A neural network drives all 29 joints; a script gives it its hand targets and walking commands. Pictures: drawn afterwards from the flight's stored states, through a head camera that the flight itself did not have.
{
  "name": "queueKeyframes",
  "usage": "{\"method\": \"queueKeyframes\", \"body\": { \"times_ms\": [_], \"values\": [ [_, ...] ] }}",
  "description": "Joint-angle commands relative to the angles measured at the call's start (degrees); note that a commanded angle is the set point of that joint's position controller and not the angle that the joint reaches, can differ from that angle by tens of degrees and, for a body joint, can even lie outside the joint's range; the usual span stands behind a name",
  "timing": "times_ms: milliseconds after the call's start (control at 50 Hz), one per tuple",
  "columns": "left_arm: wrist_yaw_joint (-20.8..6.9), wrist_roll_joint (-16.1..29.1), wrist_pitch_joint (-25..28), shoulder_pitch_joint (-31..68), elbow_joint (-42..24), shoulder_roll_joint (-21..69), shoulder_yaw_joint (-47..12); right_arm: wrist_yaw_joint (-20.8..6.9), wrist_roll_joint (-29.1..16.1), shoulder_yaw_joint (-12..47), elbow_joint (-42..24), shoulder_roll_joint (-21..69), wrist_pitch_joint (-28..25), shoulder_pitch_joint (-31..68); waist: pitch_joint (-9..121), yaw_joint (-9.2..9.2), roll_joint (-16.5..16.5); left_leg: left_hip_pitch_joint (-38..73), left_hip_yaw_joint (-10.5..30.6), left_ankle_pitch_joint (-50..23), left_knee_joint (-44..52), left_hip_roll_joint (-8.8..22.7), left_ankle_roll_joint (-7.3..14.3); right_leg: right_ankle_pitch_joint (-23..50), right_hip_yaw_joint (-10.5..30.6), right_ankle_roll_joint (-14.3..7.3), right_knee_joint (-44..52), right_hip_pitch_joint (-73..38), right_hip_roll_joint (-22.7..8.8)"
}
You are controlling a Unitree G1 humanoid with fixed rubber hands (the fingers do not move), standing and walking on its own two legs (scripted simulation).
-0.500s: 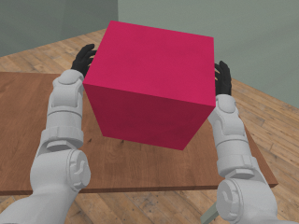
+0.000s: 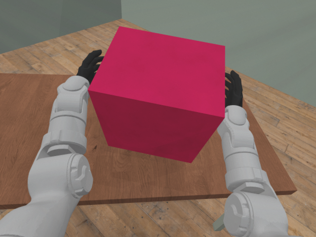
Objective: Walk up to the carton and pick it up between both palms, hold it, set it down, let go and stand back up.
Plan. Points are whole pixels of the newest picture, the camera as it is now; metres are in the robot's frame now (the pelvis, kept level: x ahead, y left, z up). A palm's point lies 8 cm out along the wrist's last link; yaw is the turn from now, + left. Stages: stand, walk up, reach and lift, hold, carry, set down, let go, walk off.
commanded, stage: set down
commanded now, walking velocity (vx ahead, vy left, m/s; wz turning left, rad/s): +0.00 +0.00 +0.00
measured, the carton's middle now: (159, 102) +0.45 -0.05 +0.10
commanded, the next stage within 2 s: none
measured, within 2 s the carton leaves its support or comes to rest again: rests again in 1.76 s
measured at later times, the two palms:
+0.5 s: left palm (98, 78) +0.50 +0.11 +0.15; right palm (229, 111) +0.37 -0.23 +0.13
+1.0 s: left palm (92, 84) +0.51 +0.13 +0.13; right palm (219, 115) +0.38 -0.21 +0.11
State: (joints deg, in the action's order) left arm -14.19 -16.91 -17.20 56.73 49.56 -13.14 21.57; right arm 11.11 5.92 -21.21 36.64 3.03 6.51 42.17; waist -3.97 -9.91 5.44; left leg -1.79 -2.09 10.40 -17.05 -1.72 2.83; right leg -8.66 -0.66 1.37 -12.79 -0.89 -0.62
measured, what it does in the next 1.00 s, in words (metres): stands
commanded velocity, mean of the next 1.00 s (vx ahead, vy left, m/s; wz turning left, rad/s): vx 0.00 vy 0.00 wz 0.00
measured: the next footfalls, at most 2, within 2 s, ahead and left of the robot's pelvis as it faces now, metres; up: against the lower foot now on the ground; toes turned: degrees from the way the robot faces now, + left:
none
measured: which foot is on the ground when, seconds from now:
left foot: down 0.00-1.00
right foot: down 0.00-1.00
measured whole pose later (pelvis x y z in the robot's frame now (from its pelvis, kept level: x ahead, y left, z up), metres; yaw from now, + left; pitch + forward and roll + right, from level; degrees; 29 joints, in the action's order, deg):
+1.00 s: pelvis +0.03 +0.02 +0.00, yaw -4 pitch +2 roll -2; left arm -14.9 -14.8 -11.6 58.6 58.3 -16.7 18.6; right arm 11.8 12.1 -27.1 39.3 8.6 0.0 40.4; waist -2.5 -9.6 4.2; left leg -8.7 -5.7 14.2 -20.6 -0.5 3.4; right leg -8.6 -5.4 1.7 -14.1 6.6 -0.9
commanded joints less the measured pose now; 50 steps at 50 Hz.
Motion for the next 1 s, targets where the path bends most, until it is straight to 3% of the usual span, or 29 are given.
{"method": "queueKeyframes", "body": {
  "times_ms": [0,20,160,440,600,620,660,800,980],
  "values": [
    [-7.0,5.5,4.8,37.6,-7.0,24.3,-13.0,-7.3,0.4,15.4,-11.3,21.6,-4.9,38.2,27.9,-3.86,-6.3,12.6,-3.0,-13.2,0.1,0.9,-4.6,19.4,-4.9,1.3,-1.3,-1.0,1.7],
    [-6.9,5.1,5.4,37.0,-5.7,24.3,-12.6,-7.3,1.1,14.9,-9.8,22.2,-5.0,37.7,27.8,-2.75,-7.5,12.8,-2.8,-13.0,0.3,1.0,-4.4,20.0,-4.9,1.2,-1.9,-1.0,1.7],
    [-7.3,0.7,4.8,33.1,-0.8,21.6,-7.5,-7.6,3.1,13.0,-7.7,21.9,-4.7,33.0,24.5,-0.81,-7.9,10.6,-3.0,-15.1,0.5,1.2,-4.0,20.5,-5.2,1.2,-2.1,-2.9,1.9],
    [-6.9,2.3,6.2,30.8,-3.0,21.9,-9.4,-6.8,3.5,15.4,-10.1,24.1,-7.6,31.1,30.5,-1.43,-8.8,12.1,-2.9,-27.4,-3.5,1.2,-5.3,29.5,-5.7,1.1,-4.1,-4.2,2.7],
    [-6.8,2.1,7.0,29.9,-1.9,20.8,-9.1,-6.1,4.2,15.2,-8.6,25.6,-8.5,29.6,30.4,-1.18,-9.3,9.7,-3.0,-28.8,-3.8,1.2,-5.2,31.4,-5.4,1.3,-5.1,-5.2,2.4],
    [-6.9,0.8,6.2,28.2,1.9,19.3,-7.2,-6.9,3.3,16.7,-5.8,24.4,-7.3,28.8,25.8,2.06,-9.7,7.5,-3.6,-28.9,-3.5,1.3,-4.7,29.6,-5.0,1.4,-5.1,-7.1,1.9],
    [-7.2,0.6,5.6,27.8,3.0,18.7,-6.4,-7.4,2.9,15.9,-7.4,24.0,-6.5,29.2,24.8,2.06,-8.5,5.1,-3.8,-26.2,-2.3,1.1,-4.1,29.3,-4.7,1.6,-5.1,-8.3,1.7],
    [-6.6,4.8,7.9,31.1,-1.8,21.4,-12.1,-6.8,5.1,14.5,-8.1,25.6,-8.8,29.2,33.7,-0.96,-10.4,12.3,-2.8,-38.8,-6.8,2.5,-6.6,29.3,-5.1,1.4,-5.4,-1.8,2.6],
    [-6.8,4.7,8.9,32.2,3.8,21.9,-12.1,-6.3,6.5,10.5,-3.2,24.9,-10.3,32.2,32.2,-1.32,-12.8,9.7,-2.3,-35.4,-7.0,2.7,-7.8,25.0,-6.0,0.5,-5.3,0.6,2.6]
  ]
}}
